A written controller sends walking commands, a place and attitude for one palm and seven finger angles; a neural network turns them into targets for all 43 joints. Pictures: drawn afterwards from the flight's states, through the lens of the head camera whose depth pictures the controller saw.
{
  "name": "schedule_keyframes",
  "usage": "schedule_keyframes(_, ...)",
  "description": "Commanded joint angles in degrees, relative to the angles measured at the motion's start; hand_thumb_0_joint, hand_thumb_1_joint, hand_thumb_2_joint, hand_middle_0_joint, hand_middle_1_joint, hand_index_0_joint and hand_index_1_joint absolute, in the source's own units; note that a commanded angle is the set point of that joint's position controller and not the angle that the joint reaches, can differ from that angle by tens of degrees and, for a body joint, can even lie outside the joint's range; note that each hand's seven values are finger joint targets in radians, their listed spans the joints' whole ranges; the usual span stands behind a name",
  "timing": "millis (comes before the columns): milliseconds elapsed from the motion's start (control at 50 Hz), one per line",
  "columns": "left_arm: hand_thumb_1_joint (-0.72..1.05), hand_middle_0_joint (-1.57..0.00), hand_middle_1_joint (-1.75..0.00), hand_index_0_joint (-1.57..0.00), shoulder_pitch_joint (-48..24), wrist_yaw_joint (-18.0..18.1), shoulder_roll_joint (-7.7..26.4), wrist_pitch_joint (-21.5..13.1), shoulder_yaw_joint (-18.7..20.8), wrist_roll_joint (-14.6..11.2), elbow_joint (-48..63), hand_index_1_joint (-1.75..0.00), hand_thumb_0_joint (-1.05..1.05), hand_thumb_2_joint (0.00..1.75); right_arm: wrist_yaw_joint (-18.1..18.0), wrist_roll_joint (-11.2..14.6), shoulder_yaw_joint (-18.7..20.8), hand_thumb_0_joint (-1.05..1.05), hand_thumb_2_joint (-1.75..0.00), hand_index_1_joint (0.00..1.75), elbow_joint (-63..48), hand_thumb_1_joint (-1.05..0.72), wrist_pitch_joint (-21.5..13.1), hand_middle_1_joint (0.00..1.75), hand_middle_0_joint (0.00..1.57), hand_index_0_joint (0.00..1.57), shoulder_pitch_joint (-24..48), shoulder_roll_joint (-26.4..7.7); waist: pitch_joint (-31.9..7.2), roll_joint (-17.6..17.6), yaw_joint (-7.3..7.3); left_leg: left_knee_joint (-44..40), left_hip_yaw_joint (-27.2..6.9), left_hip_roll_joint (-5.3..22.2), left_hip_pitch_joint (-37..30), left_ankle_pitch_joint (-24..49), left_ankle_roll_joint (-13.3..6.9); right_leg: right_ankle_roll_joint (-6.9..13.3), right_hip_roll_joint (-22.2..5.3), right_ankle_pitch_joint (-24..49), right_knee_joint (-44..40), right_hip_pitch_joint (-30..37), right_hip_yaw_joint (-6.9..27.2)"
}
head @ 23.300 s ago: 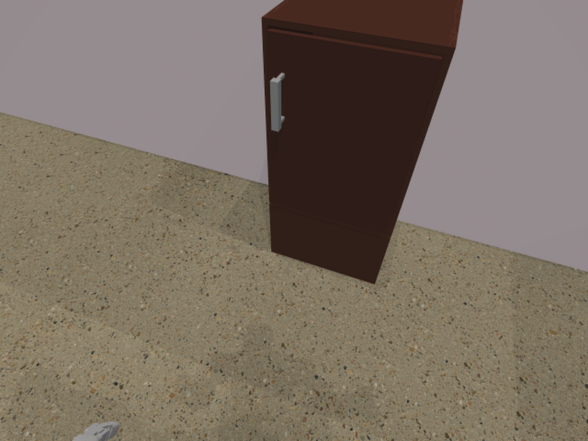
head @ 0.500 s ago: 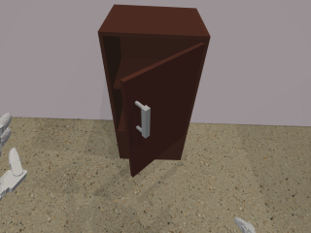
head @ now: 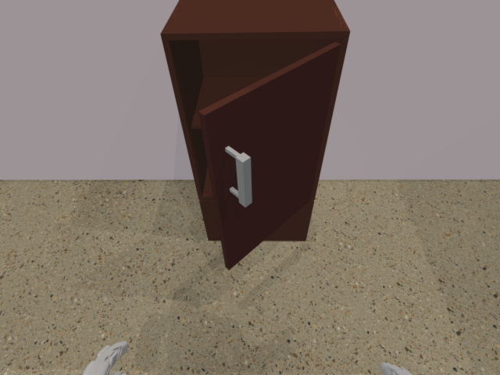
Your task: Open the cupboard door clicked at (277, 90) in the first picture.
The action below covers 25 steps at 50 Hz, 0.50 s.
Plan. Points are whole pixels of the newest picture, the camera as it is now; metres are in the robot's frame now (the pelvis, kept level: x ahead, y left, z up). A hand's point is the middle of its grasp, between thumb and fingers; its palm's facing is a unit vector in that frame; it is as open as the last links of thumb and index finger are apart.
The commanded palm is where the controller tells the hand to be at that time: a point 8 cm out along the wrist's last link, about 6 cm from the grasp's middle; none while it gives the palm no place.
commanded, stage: let the arm hang, fingers relaxed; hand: left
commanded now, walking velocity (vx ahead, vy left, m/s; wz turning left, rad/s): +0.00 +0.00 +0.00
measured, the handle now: (238, 176) +0.52 +0.05 +0.00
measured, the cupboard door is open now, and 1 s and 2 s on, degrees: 45 45 45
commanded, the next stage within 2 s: look to check the result in 0.88 s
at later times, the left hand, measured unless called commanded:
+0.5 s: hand out of the picture -0.07 +0.22 -0.16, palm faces +0.04 -0.98 -0.20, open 7.4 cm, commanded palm none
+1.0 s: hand out of the picture -0.08 +0.20 -0.16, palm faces +0.04 -0.99 -0.16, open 7.4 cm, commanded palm none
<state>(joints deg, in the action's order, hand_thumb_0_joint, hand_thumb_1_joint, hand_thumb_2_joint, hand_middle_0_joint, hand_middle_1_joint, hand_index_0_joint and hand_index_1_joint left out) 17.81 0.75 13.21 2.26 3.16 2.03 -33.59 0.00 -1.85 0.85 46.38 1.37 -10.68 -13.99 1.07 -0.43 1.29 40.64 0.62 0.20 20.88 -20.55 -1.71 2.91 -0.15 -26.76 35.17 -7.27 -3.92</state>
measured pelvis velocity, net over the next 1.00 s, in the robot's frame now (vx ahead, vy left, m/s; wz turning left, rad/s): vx -0.04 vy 0.04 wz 0.00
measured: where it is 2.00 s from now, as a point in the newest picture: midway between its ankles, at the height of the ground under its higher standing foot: outside the picture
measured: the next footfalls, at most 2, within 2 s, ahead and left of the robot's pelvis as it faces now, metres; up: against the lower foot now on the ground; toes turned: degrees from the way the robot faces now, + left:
left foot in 0.04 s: +0.07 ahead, +0.14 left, +0.00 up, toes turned +1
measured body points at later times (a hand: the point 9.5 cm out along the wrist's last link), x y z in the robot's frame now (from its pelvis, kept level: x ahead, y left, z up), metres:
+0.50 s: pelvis -0.03 +0.04 +0.02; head -0.03 +0.04 +0.46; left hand -0.07 +0.27 -0.14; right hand -0.03 -0.18 -0.15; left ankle +0.03 +0.14 -0.72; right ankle -0.08 -0.08 -0.72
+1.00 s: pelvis -0.04 +0.04 +0.01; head -0.04 +0.04 +0.46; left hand -0.09 +0.25 -0.15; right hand -0.08 -0.16 -0.15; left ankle +0.03 +0.14 -0.72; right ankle -0.08 -0.08 -0.72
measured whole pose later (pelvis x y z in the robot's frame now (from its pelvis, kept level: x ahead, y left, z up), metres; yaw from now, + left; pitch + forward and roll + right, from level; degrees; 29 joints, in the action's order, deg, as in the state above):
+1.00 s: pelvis -0.04 +0.04 +0.01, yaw +0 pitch -2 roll +0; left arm 20.1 2.1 6.3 0.6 0.7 0.6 -65.9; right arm -2.1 -1.5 0.8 65.7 1.5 -18.3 -6.3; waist 2.4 -0.3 0.6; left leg 24.1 1.8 -0.9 15.9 -6.4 -1.8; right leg -0.4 -1.3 -17.4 26.1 -6.8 -2.6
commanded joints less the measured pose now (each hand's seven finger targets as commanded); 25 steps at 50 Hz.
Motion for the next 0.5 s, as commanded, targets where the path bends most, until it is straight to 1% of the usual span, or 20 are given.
schedule_keyframes(0, 0.90, -0.20, -0.30, -0.20, 0.6, 1.2, 9.1, -2.2, 1.3, -0.9, -2.3, -0.30, 0.00, 0.90, -1.3, -0.6, 2.1, 0.00, -0.90, 0.30, -1.5, -0.90, -1.1, 0.30, 0.20, 0.20, -5.6, -6.3, -4.7, 4.6, 1.37, -7.2, -2.6, 2.6, -13.7, 33.1, -2.3, -2.8, -7.4, 55.8, 3.2, -2.6, 4.9)
schedule_keyframes(20, 0.90, -0.20, -0.30, -0.20, 1.0, 1.4, 6.6, -2.0, 0.4, -1.3, -3.8, -0.30, 0.00, 0.90, -1.6, -0.7, 2.1, 0.00, -0.90, 0.30, 0.1, -0.90, -1.3, 0.30, 0.20, 0.20, -7.6, -7.8, -6.5, -5.7, 1.20, -8.3, -9.0, 8.1, -18.3, 42.7, -5.2, -3.1, -4.1, 36.1, 4.8, -6.8, 3.4)
schedule_keyframes(40, 0.90, -0.20, -0.30, -0.20, 1.4, 1.6, 4.4, -1.7, -0.5, -1.4, -6.3, -0.30, 0.00, 0.90, -1.6, -0.4, 1.4, 0.00, -0.90, 0.30, 1.8, -0.90, -1.1, 0.30, 0.20, 0.20, -6.9, -7.4, -4.4, -12.9, 0.02, -12.9, -12.2, 11.8, -13.6, 42.3, -7.9, -3.1, -1.4, 8.2, 4.1, -5.2, 2.6)
schedule_keyframes(60, 0.90, -0.20, -0.30, -0.20, 2.4, 1.4, 3.9, -1.3, -0.7, -1.6, -9.5, -0.30, 0.00, 0.90, -1.7, 0.0, 0.8, 0.00, -0.90, 0.30, 2.9, -0.90, -0.8, 0.30, 0.20, 0.20, -3.0, -6.7, -0.2, -19.1, -1.87, -16.6, -11.6, 11.3, -7.3, 32.9, -7.3, -2.7, -1.3, -1.9, 0.3, -3.7, 3.0)
schedule_keyframes(80, 0.90, -0.20, -0.30, -0.20, 3.0, 1.1, 4.1, -1.0, -0.1, -1.5, -12.0, -0.30, 0.00, 0.90, -2.0, 0.1, 0.4, 0.00, -0.90, 0.30, 2.8, -0.90, -0.7, 0.30, 0.20, 0.20, 0.0, -5.5, 4.0, -18.7, -3.07, -17.4, -10.5, 9.7, -3.0, 25.5, -5.8, -2.3, -1.9, 1.9, -4.3, -2.6, 3.7)
schedule_keyframes(100, 0.90, -0.20, -0.30, -0.20, 3.8, 0.8, 4.1, -1.0, 0.1, -1.5, -14.8, -0.30, 0.00, 0.90, -2.1, 0.3, 0.3, 0.00, -0.90, 0.30, 3.4, -0.90, -0.4, 0.30, 0.20, 0.20, 0.7, -4.2, 5.1, -18.7, -3.21, -17.3, -8.7, 7.7, -1.4, 18.7, -3.8, -1.7, -2.5, 8.0, -9.1, -1.5, 4.4)
schedule_keyframes(120, 0.90, -0.20, -0.30, -0.20, 4.3, 0.6, 4.9, -1.3, -0.2, -1.5, -17.3, -0.30, 0.00, 0.90, -2.1, 0.6, 0.1, 0.00, -0.90, 0.30, 4.2, -0.90, -0.5, 0.30, 0.20, 0.20, -0.2, -2.9, 3.9, -16.2, -2.66, -16.3, -7.3, 5.6, -3.0, 17.3, -2.2, -1.1, -3.5, 13.5, -11.9, -1.0, 6.0)
schedule_keyframes(140, 0.90, -0.20, -0.30, -0.20, 4.2, 0.6, 4.9, -1.7, -0.5, -1.6, -19.0, -0.30, 0.00, 0.90, -2.1, 0.7, 0.1, 0.00, -0.90, 0.30, 5.1, -0.90, -0.6, 0.30, 0.20, 0.20, -1.3, -2.3, 1.6, -12.3, -1.93, -14.3, -5.8, 4.6, -5.9, 18.4, -1.2, -0.6, -4.7, 18.4, -12.9, -0.9, 7.2)
schedule_keyframes(160, 0.90, -0.20, -0.30, -0.20, 3.6, 0.7, 4.4, -2.1, -0.7, -1.6, -20.6, -0.30, 0.00, 0.90, -2.3, 0.9, 0.3, 0.00, -0.90, 0.30, 6.4, -0.90, -0.5, 0.30, 0.20, 0.20, -2.4, -1.9, -0.1, -6.8, -1.19, -12.6, -4.7, 4.1, -9.0, 18.4, -0.5, -0.2, -5.5, 21.1, -13.9, -1.5, 8.0)
schedule_keyframes(180, 0.90, -0.20, -0.30, -0.20, 2.8, 0.8, 3.9, -2.3, -0.9, -1.6, -21.7, -0.30, 0.00, 0.90, -2.4, 1.1, 0.6, 0.00, -0.90, 0.30, 7.5, -0.90, -0.3, 0.30, 0.20, 0.20, -4.0, -1.9, -0.6, 0.2, -0.51, -12.2, -4.3, 4.4, -11.1, 17.6, -0.4, -0.2, -5.9, 21.4, -15.2, -2.1, 7.5)
schedule_keyframes(200, 0.90, -0.20, -0.30, -0.20, 2.4, 0.7, 3.1, -2.4, -1.4, -1.6, -23.0, -0.30, 0.00, 0.90, -2.4, 1.1, 0.7, 0.00, -0.90, 0.30, 8.6, -0.90, -0.3, 0.30, 0.20, 0.20, -5.0, -2.3, -1.0, 0.0, -0.07, -12.9, -4.4, 4.4, -12.4, 16.4, -0.4, 0.0, -6.3, 19.4, -15.9, -3.1, 7.4)
schedule_keyframes(220, 0.90, -0.20, -0.30, -0.20, 2.4, 0.8, 2.8, -2.3, -1.5, -1.6, -24.0, -0.30, 0.00, 0.90, -2.4, 1.1, 0.7, 0.00, -0.90, 0.30, 9.8, -0.90, -0.4, 0.30, 0.20, 0.20, -5.8, -2.0, -0.7, 0.2, 0.09, -14.0, -4.7, 4.7, -12.9, 16.4, -0.6, 0.0, -5.9, 17.9, -16.1, -3.5, 6.8)
schedule_keyframes(260, 0.90, -0.20, -0.30, -0.20, 3.5, 0.8, 1.9, -2.3, -1.8, -1.7, -25.8, -0.30, 0.00, 0.90, -2.4, 1.1, 0.7, 0.00, -0.90, 0.30, 11.5, -0.90, -0.7, 0.30, 0.20, 0.20, -6.1, -2.0, 0.0, -1.4, -0.27, -16.1, -5.3, 5.1, -12.7, 15.6, -0.9, -0.3, -5.1, 15.2, -16.4, -3.5, 5.9)
schedule_keyframes(320, 0.90, -0.20, -0.30, -0.20, 4.8, 1.0, 0.9, -2.2, -2.0, -1.7, -28.4, -0.30, 0.00, 0.90, -2.4, 1.0, 0.5, 0.00, -0.90, 0.30, 13.4, -0.90, -0.8, 0.30, 0.20, 0.20, -6.5, -1.4, 2.8, -0.4, -0.63, -18.7, -5.8, 5.3, -11.0, 12.8, -1.0, -0.4, -4.5, 12.3, -16.9, -4.0, 5.4)
schedule_keyframes(360, 0.90, -0.20, -0.30, -0.20, 5.1, 1.1, 0.6, -2.1, -2.1, -1.6, -29.5, -0.30, 0.00, 0.90, -2.4, 0.9, 0.4, 0.00, -0.90, 0.30, 14.6, -0.90, -0.8, 0.30, 0.20, 0.20, -7.1, -0.9, 4.5, 1.1, -0.70, -20.0, -5.8, 5.2, -10.2, 11.9, -1.0, -0.6, -4.5, 11.6, -16.9, -4.3, 5.1)
schedule_keyframes(380, 0.90, -0.20, -0.30, -0.20, 5.8, 1.1, 0.4, -2.1, -2.2, -1.7, -29.9, -0.30, 0.00, 0.90, -2.4, 0.9, 0.3, 0.00, -0.90, 0.30, 15.0, -0.90, -0.8, 0.30, 0.20, 0.20, -7.1, -0.8, 4.7, 0.6, -0.99, -20.1, -5.6, 5.0, -10.2, 11.1, -1.0, -0.6, -4.5, 10.6, -17.2, -4.5, 5.1)
schedule_keyframes(400, 0.90, -0.20, -0.30, -0.20, 5.5, 1.2, 0.5, -2.0, -2.2, -1.7, -30.4, -0.30, 0.00, 0.90, -2.4, 0.8, 0.2, 0.00, -0.90, 0.30, 15.5, -0.90, -0.8, 0.30, 0.20, 0.20, -7.4, -0.4, 5.2, 0.8, -0.77, -21.0, -5.8, 5.0, -9.6, 9.6, -0.9, -0.6, -4.5, 9.6, -17.0, -4.8, 5.0)
schedule_keyframes(420, 0.90, -0.20, -0.30, -0.20, 5.6, 1.2, 0.3, -1.9, -2.2, -1.7, -30.7, -0.30, 0.00, 0.90, -2.3, 0.7, 0.2, 0.00, -0.90, 0.30, 15.9, -0.90, -0.7, 0.30, 0.20, 0.20, -7.5, -0.2, 6.4, 1.0, -0.94, -21.7, -5.9, 4.9, -8.8, 7.8, -0.9, -0.6, -4.5, 8.6, -17.0, -5.4, 4.9)
schedule_keyframes(460, 0.90, -0.20, -0.30, -0.20, 5.8, 1.3, 0.0, -1.9, -2.2, -1.6, -31.0, -0.30, 0.00, 0.90, -2.2, 0.6, 0.3, 0.00, -0.90, 0.30, 16.5, -0.90, -0.6, 0.30, 0.20, 0.20, -7.9, -0.1, 7.1, 1.4, -1.00, -22.8, -6.2, 4.8, -8.0, 5.8, -0.8, -0.7, -4.4, 7.7, -16.8, -5.7, 4.9)
schedule_keyframes(480, 0.90, -0.20, -0.30, -0.20, 6.3, 1.3, 0.0, -1.9, -2.2, -1.5, -31.2, -0.30, 0.00, 0.90, -2.2, 0.7, 0.3, 0.00, -0.90, 0.30, 16.5, -0.90, -0.6, 0.30, 0.20, 0.20, -7.9, -0.1, 6.9, 0.8, -1.25, -22.8, -6.0, 4.7, -8.2, 5.2, -0.8, -0.7, -4.4, 7.0, -16.9, -5.8, 4.9)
